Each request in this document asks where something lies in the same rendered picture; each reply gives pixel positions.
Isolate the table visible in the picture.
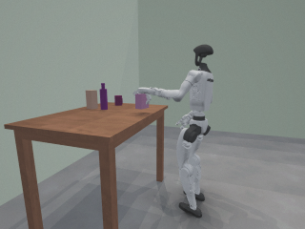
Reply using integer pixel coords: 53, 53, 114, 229
4, 102, 168, 229

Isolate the robot right forearm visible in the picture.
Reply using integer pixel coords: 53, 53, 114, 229
188, 110, 195, 119

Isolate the left robot hand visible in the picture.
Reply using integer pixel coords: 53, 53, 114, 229
133, 87, 152, 105

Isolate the right robot thigh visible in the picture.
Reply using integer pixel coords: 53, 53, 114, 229
189, 125, 211, 166

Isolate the robot left upper arm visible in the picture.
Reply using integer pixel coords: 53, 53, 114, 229
173, 70, 203, 102

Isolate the sponge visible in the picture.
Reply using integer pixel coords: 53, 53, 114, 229
135, 94, 150, 110

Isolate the right robot hand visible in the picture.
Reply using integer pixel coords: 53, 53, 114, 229
175, 114, 191, 130

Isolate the humanoid robot head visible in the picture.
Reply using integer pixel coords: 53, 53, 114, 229
193, 44, 214, 73

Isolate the robot left forearm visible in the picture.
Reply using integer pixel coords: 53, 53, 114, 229
148, 87, 180, 100

